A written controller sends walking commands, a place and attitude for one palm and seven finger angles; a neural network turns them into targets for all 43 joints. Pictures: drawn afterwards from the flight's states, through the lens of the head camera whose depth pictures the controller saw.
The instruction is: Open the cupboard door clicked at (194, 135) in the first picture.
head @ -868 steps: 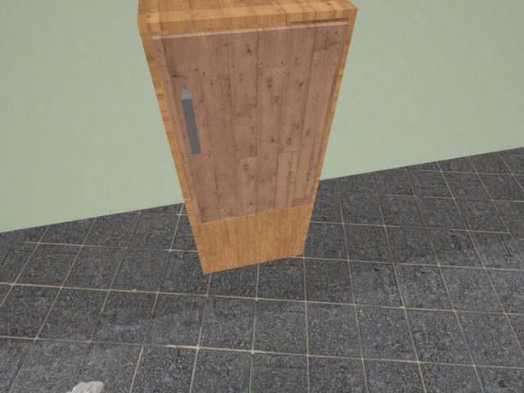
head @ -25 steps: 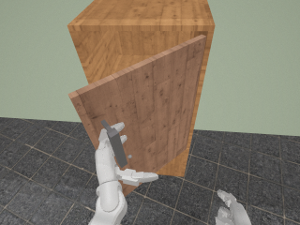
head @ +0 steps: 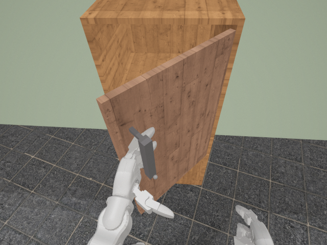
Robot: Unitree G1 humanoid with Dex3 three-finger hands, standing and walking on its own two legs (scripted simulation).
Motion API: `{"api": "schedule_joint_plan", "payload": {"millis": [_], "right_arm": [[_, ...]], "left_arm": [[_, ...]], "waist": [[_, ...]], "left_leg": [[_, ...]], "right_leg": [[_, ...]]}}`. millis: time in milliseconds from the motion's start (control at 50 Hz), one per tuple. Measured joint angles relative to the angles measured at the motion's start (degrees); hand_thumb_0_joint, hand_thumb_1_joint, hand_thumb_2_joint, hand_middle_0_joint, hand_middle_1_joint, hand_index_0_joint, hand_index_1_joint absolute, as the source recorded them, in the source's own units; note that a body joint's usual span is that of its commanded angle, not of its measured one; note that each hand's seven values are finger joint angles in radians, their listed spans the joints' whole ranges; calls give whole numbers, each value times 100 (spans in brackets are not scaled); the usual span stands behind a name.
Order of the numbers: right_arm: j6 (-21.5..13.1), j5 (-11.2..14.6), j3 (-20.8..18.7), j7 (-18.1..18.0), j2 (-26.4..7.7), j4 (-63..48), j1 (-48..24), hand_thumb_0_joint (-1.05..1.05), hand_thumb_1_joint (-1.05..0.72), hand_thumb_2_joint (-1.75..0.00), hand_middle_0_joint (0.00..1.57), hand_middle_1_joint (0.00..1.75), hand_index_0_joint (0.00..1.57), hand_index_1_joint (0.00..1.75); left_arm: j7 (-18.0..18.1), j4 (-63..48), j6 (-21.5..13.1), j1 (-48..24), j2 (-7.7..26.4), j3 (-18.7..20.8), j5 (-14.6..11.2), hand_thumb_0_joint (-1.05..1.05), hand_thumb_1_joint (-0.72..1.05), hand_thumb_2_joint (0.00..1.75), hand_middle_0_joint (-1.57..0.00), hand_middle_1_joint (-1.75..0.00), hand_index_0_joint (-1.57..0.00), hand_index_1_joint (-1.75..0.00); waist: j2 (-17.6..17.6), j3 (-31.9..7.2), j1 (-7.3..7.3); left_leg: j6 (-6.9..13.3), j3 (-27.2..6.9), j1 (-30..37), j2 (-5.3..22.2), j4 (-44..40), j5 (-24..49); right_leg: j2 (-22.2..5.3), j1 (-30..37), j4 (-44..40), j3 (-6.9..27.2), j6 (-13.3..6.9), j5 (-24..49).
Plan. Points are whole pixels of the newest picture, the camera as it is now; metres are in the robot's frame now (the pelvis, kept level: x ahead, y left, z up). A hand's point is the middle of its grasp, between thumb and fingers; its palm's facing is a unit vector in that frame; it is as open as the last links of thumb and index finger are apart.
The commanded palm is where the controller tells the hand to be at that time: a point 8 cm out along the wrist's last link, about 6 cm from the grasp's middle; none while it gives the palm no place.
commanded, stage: slide the hand sideways off the handle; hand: left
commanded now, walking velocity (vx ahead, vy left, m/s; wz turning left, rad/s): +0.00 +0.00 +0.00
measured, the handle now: (142, 153) +0.31 +0.07 +0.08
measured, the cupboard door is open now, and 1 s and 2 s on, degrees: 48 46 46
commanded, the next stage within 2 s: draw the hand back to the body in 0.90 s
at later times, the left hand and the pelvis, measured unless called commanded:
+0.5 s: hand (138, 188) +0.23 +0.07 +0.08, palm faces -0.10 -0.99 +0.00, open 16.0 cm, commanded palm +0.20 +0.14 +0.08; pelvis +0.01 -0.01 +0.00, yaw -1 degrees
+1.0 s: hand (108, 209) +0.18 +0.12 +0.08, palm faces -0.06 -1.00 -0.02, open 16.3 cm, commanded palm +0.16 +0.18 +0.08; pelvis +0.01 -0.01 -0.01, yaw +1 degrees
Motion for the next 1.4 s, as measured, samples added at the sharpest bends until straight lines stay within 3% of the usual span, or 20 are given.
{"api": "schedule_joint_plan", "payload": {"millis": [140, 420, 860, 1020, 1200, 1400], "right_arm": [[12, -31, 54, 70, 72, -79, 108, 1, -91, -90, 20, 30, 20, 30], [-56, -31, 25, 25, 9, -271, 33, 1, -91, -90, 20, 30, 20, 30], [-343, 93, -144, -182, -155, -314, 169, 1, -91, -90, 20, 30, 20, 30], [-426, 129, -170, -258, -168, -302, 184, 1, -91, -90, 20, 30, 20, 30], [-507, 199, -66, -319, -58, -300, 161, 1, -91, -90, 20, 30, 20, 30], [-677, 234, 78, -348, -46, -257, 169, 1, -90, -90, 20, 30, 20, 30]], "left_arm": [[167, -196, 44, 206, 1, 28, 161, -1, -50, 30, -19, -34, -20, -33], [-146, -970, -42, 1125, 301, 317, -1, -1, -50, 30, -22, -34, -22, -34], [-1352, -1574, -518, 2420, 743, 1542, -838, -1, -50, 30, -18, -32, -19, -32], [-1660, -1663, -618, 2521, 780, 1576, -981, -1, -50, 30, -16, -31, -16, -30], [-1550, -1911, -324, 2356, 999, 1776, -1062, -1, -50, 30, -16, -30, -15, -30], [-1618, -2267, 276, 2375, 1123, 1970, -1159, -1, -50, 30, -15, -30, -15, -30]], "waist": [[-85, -23, -70], [-80, -47, -28], [11, -220, 95], [30, -254, 130], [71, -237, 155], [90, -233, 197]], "left_leg": [[26, 105, 33, 46, -17, -13], [-22, 67, -5, 85, 52, -101], [-155, -148, -355, 109, 395, -282], [-106, -170, -515, 85, 552, -305], [-25, -146, -393, 98, 514, -274], [72, -106, -18, 51, 195, -147]], "right_leg": [[35, -13, -15, 111, 23, 32], [79, -28, 14, 82, -18, -43], [124, -282, 302, -119, -121, -279], [98, -410, 425, -143, -78, -296], [114, -254, 281, -113, -16, -185], [81, 150, -127, -73, 82, 13]]}}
